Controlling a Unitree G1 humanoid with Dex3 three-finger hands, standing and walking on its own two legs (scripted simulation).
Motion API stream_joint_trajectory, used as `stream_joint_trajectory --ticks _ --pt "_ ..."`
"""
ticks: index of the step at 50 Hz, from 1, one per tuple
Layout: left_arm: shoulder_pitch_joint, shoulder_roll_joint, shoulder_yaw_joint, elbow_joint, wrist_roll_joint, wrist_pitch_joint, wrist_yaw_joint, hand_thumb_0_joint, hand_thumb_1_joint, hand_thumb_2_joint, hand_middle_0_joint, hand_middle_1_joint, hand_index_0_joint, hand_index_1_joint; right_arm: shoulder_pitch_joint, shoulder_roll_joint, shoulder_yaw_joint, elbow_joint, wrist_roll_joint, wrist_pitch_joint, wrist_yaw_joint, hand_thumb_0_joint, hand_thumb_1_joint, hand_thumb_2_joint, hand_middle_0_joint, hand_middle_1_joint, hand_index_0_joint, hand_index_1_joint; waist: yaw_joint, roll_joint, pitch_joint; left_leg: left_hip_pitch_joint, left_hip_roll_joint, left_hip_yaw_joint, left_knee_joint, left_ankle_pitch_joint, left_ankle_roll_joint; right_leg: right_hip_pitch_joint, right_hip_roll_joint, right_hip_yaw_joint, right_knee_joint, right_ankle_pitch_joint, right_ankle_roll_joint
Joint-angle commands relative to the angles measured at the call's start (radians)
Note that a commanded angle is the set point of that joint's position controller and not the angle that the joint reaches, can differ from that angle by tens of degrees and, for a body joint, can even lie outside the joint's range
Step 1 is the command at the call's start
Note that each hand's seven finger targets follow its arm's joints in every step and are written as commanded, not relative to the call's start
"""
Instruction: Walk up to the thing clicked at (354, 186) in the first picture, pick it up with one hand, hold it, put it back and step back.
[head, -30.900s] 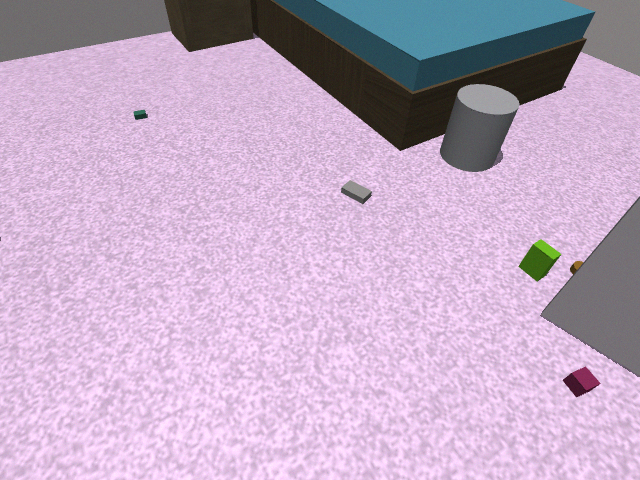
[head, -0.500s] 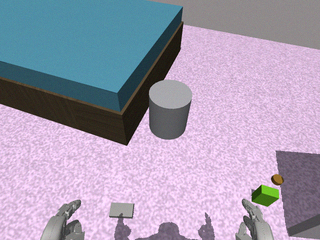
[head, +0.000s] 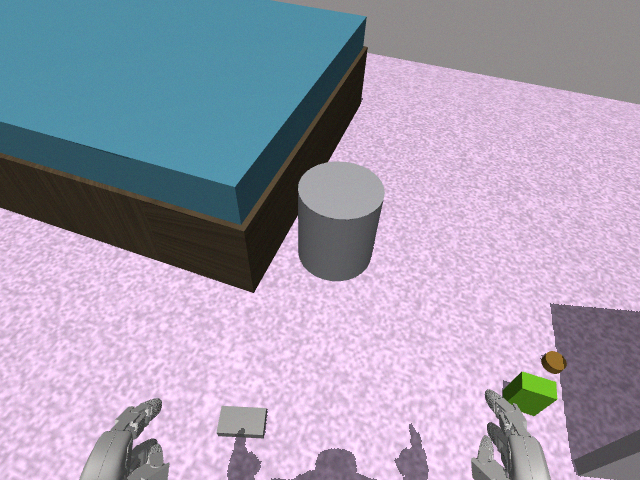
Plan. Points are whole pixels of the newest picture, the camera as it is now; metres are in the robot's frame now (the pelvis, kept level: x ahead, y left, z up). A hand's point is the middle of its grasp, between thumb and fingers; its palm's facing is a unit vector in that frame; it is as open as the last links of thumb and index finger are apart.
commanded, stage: home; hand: left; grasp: from above
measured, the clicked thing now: (242, 421) +0.41 +0.19 -0.70
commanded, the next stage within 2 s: stand in 0.82 s
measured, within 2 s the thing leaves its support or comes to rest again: neither
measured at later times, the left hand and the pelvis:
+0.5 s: hand (160, 477) +0.16 +0.18 -0.05, palm faces +0.04 -0.98 -0.20, open 7.4 cm; pelvis +0.00 +0.00 +0.00, yaw +0 degrees
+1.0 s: hand (158, 472) +0.17 +0.19 -0.07, palm faces +0.00 -0.96 -0.28, open 7.4 cm; pelvis +0.00 +0.00 +0.01, yaw -1 degrees
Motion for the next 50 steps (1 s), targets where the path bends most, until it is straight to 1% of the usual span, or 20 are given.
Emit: stream_joint_trajectory --ticks 1,4,6,10,11,12,14,20,23,24,27,28,33,36,41,45,46,47,48,50 --pt "-0.027 0.107 0.064 -0.195 0.002 -0.047 0.012 0.0 0.9 0.899 -0.199 -0.298 -0.199 -0.298 -0.064 -0.127 -0.06 -0.158 -0.002 -0.051 -0.013 0.0 -0.9 -0.9 0.2 0.3 0.2 0.3 0.002 0.017 -0.065 0.066 -0.006 -0.022 -0.176 0.232 0.003 0.068 0.026 0.011 -0.137 0.173 -0.009" --pt "-0.029 0.097 0.057 -0.181 0.002 -0.044 0.011 0.0 0.9 0.899 -0.199 -0.298 -0.199 -0.298 -0.061 -0.125 -0.059 -0.158 -0.003 -0.052 -0.013 0.0 -0.9 -0.9 0.2 0.3 0.2 0.3 -0.008 -0.009 -0.062 0.063 -0.01 -0.013 -0.169 0.204 0.011 0.072 0.025 0.016 -0.149 0.161 -0.005" --pt "-0.035 0.11 0.064 -0.197 0.002 -0.043 0.011 0.0 0.9 0.899 -0.199 -0.298 -0.199 -0.298 -0.064 -0.128 -0.059 -0.158 -0.001 -0.052 -0.014 0.0 -0.9 -0.9 0.2 0.3 0.2 0.3 0.0 0.008 -0.061 0.059 -0.011 -0.014 -0.176 0.185 0.009 0.068 0.022 0.018 -0.152 0.144 -0.006" --pt "-0.024 0.111 0.066 -0.186 0.007 -0.039 0.013 0.0 0.9 0.899 -0.199 -0.298 -0.199 -0.298 -0.064 -0.126 -0.06 -0.164 -0.002 -0.056 -0.016 0.0 -0.901 -0.9 0.2 0.3 0.2 0.3 -0.003 0.001 -0.069 0.062 -0.011 -0.011 -0.171 0.198 0.01 0.065 0.023 0.018 -0.15 0.155 -0.005" --pt "-0.03 0.1 0.053 -0.197 0.007 -0.039 0.011 0.0 0.9 0.899 -0.199 -0.299 -0.199 -0.298 -0.06 -0.126 -0.06 -0.162 -0.003 -0.056 -0.014 0.0 -0.901 -0.9 0.2 0.3 0.2 0.3 -0.007 0.017 -0.069 0.069 -0.009 -0.014 -0.174 0.208 0.006 0.064 0.024 0.016 -0.142 0.162 -0.007" --pt "-0.039 0.113 0.068 -0.205 0.005 -0.04 0.012 0.0 0.9 0.899 -0.199 -0.299 -0.199 -0.298 -0.06 -0.123 -0.058 -0.154 -0.002 -0.055 -0.015 0.0 -0.901 -0.9 0.2 0.3 0.2 0.3 0.0 0.023 -0.074 0.07 -0.007 -0.02 -0.175 0.206 0.005 0.069 0.023 0.016 -0.141 0.16 -0.008" --pt "-0.03 0.101 0.057 -0.194 0.004 -0.041 0.011 0.0 0.9 0.899 -0.199 -0.298 -0.199 -0.298 -0.065 -0.124 -0.057 -0.159 -0.001 -0.057 -0.014 0.0 -0.9 -0.9 0.2 0.3 0.2 0.3 -0.001 0.003 -0.059 0.059 -0.006 -0.026 -0.179 0.191 0.007 0.064 0.025 0.013 -0.141 0.146 -0.006" --pt "-0.027 0.11 0.066 -0.204 0.006 -0.039 0.015 0.0 0.9 0.899 -0.199 -0.299 -0.199 -0.298 -0.067 -0.12 -0.055 -0.168 -0.001 -0.055 -0.016 0.0 -0.901 -0.9 0.2 0.3 0.2 0.3 0.006 0.016 -0.064 0.046 -0.01 -0.018 -0.183 0.138 0.009 0.063 0.021 0.018 -0.154 0.106 -0.004" --pt "-0.023 0.099 0.052 -0.205 0.005 -0.035 0.013 0.0 0.9 0.899 -0.199 -0.299 -0.199 -0.299 -0.06 -0.127 -0.058 -0.165 0.0 -0.055 -0.013 0.0 -0.901 -0.899 0.2 0.299 0.2 0.299 0.001 0.031 -0.074 0.057 -0.003 -0.034 -0.188 0.167 0.004 0.058 0.023 0.014 -0.135 0.13 -0.008" --pt "-0.029 0.107 0.062 -0.218 0.003 -0.039 0.014 0.0 0.9 0.899 -0.199 -0.299 -0.199 -0.298 -0.061 -0.127 -0.058 -0.167 0.0 -0.056 -0.014 0.0 -0.901 -0.9 0.2 0.3 0.2 0.3 0.002 0.026 -0.086 0.065 -0.004 -0.031 -0.182 0.188 0.005 0.066 0.024 0.014 -0.134 0.147 -0.009" --pt "-0.034 0.101 0.055 -0.199 0.005 -0.037 0.013 0.0 0.9 0.899 -0.199 -0.299 -0.199 -0.298 -0.063 -0.129 -0.058 -0.16 0.0 -0.055 -0.013 0.0 -0.901 -0.9 0.2 0.3 0.2 0.3 -0.004 0.027 -0.046 0.057 -0.001 -0.037 -0.194 0.153 0.003 0.038 0.026 0.012 -0.136 0.117 -0.006" --pt "-0.029 0.102 0.06 -0.204 0.003 -0.039 0.012 0.0 0.9 0.899 -0.199 -0.299 -0.199 -0.298 -0.062 -0.128 -0.058 -0.162 -0.001 -0.057 -0.014 0.0 -0.901 -0.9 0.2 0.3 0.2 0.3 -0.001 0.027 -0.074 0.066 0.001 -0.043 -0.19 0.174 0.002 0.052 0.026 0.011 -0.127 0.134 -0.008" --pt "-0.022 0.114 0.069 -0.205 0.003 -0.041 0.013 0.0 0.9 0.899 -0.199 -0.298 -0.199 -0.298 -0.064 -0.128 -0.058 -0.167 0.0 -0.055 -0.014 0.0 -0.9 -0.9 0.2 0.3 0.2 0.3 0.0 0.006 -0.063 0.048 -0.008 -0.028 -0.182 0.154 0.008 0.06 0.024 0.015 -0.144 0.121 -0.005" --pt "-0.018 0.105 0.062 -0.206 0.003 -0.044 0.013 0.0 0.9 0.899 -0.199 -0.298 -0.199 -0.298 -0.059 -0.123 -0.061 -0.168 0.0 -0.052 -0.015 0.0 -0.9 -0.9 0.2 0.3 0.2 0.3 -0.003 0.002 -0.095 0.062 -0.013 -0.013 -0.159 0.213 0.009 0.076 0.022 0.018 -0.144 0.17 -0.006" --pt "-0.034 0.108 0.061 -0.21 0.003 -0.04 0.012 0.0 0.9 0.899 -0.199 -0.298 -0.199 -0.298 -0.067 -0.123 -0.057 -0.163 0.002 -0.054 -0.016 0.0 -0.901 -0.9 0.2 0.3 0.2 0.3 -0.003 -0.002 -0.054 0.048 -0.012 -0.016 -0.174 0.152 0.011 0.057 0.021 0.021 -0.156 0.119 -0.003" --pt "-0.004 0.114 0.067 -0.212 0.003 -0.039 0.014 0.0 0.9 0.899 -0.199 -0.298 -0.199 -0.298 -0.054 -0.126 -0.06 -0.163 0.001 -0.053 -0.014 0.0 -0.9 -0.9 0.2 0.3 0.2 0.3 0.001 0.025 -0.092 0.073 -0.009 -0.022 -0.17 0.226 0.005 0.072 0.025 0.015 -0.132 0.178 -0.008" --pt "-0.3 0.178 0.065 0.139 0.116 -0.241 0.046 0.0 0.9 0.899 -0.199 -0.299 -0.199 -0.299 -0.139 -0.234 -0.102 0.091 -0.121 0.063 0.045 0.0 -0.901 -0.899 0.2 0.299 0.199 0.299 0.075 -0.024 0.135 0.136 0.057 -0.069 -0.258 0.448 0.049 0.203 -0.048 0.12 -0.154 0.207 -0.054" --pt "-0.204 0.183 0.081 0.322 0.122 -0.308 0.041 0.0 0.899 0.9 -0.2 -0.3 -0.2 -0.3 -0.136 -0.225 -0.111 0.098 -0.118 0.11 0.078 0.0 -0.9 -0.9 0.2 0.3 0.2 0.3 0.073 -0.065 0.053 0.205 0.049 -0.044 -0.251 0.52 0.039 0.25 -0.056 0.148 -0.177 0.26 -0.079" --pt "-0.199 0.191 0.081 0.366 0.123 -0.338 0.034 0.0 0.899 0.9 -0.2 -0.3 -0.2 -0.3 -0.103 -0.245 -0.115 0.073 -0.122 0.132 0.093 0.0 -0.9 -0.9 0.2 0.3 0.2 0.3 0.052 -0.063 0.028 0.224 0.048 -0.066 -0.249 0.464 0.044 0.234 -0.058 0.173 -0.193 0.284 -0.088" --pt "-0.237 0.208 0.067 0.453 0.124 -0.376 0.027 0.0 0.899 0.9 -0.2 -0.3 -0.2 -0.3 -0.124 -0.218 -0.116 0.117 -0.09 0.15 0.125 0.0 -0.9 -0.9 0.2 0.3 0.2 0.3 0.058 -0.06 0.003 0.271 0.028 -0.044 -0.286 0.353 0.046 0.304 -0.089 0.192 -0.22 0.291 -0.079"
